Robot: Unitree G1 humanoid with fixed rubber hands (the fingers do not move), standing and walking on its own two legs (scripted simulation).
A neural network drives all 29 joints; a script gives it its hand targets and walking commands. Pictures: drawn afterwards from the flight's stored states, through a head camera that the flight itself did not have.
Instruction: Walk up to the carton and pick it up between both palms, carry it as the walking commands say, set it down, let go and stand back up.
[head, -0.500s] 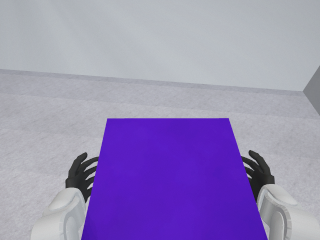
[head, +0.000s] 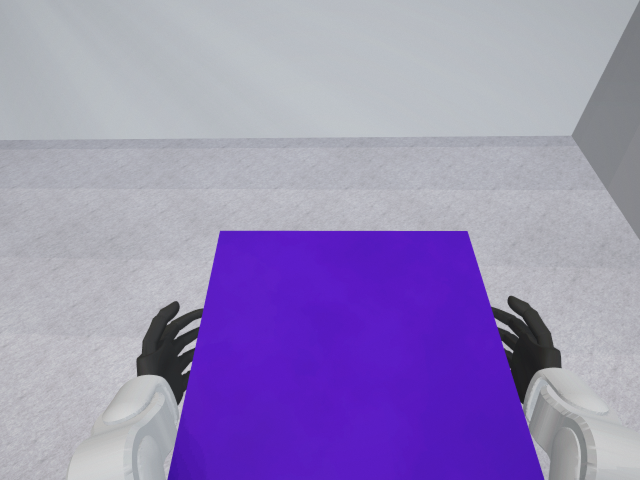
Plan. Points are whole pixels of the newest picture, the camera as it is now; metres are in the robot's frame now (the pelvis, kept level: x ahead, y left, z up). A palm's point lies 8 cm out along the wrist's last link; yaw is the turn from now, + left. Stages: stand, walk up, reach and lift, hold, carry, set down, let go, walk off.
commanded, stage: carry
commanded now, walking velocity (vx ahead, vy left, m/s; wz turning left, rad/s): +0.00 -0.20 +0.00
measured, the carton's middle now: (342, 382) +0.24 -0.01 -0.01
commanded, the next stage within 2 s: none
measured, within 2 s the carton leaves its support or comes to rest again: neither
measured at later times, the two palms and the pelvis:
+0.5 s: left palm (310, 393) +0.20 +0.03 +0.07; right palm out of the picture +0.16 -0.35 +0.07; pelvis -0.04 -0.13 -0.02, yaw -5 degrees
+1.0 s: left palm (340, 433) +0.16 +0.00 +0.10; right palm out of the picture +0.11 -0.38 +0.10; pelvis -0.07 -0.17 +0.01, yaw -6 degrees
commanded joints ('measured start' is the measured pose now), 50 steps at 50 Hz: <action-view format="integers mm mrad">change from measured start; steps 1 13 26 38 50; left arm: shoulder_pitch -353 -507 -357 -436 -455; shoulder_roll -586 -604 -625 -578 -584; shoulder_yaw -841 -915 -835 -853 -831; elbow -160 -164 -106 -118 -59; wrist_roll -256 -323 -265 -247 -240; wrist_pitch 10 39 21 34 78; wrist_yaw -51 -57 -33 -47 -41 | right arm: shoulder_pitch -375 -279 -425 -421 -442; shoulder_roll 666 669 683 651 660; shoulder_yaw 882 769 881 833 821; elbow -190 -81 -201 -165 -153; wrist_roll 258 199 300 252 251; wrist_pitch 3 -1 8 10 62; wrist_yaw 28 16 40 24 21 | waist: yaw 45 15 44 37 27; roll -182 108 -297 24 -99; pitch -201 -148 -267 -153 -99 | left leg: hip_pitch -21 405 -24 280 209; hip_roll -1 320 53 161 71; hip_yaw -5 -128 -40 -210 -78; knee -144 -732 -71 -786 -756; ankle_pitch -33 789 -164 265 140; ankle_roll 12 209 -41 71 52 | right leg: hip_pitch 237 -294 278 31 114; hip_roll -241 -66 -373 -117 -160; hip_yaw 208 154 311 118 153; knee -132 595 -80 -120 -224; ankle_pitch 392 -169 769 18 -1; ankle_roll -141 51 -130 32 37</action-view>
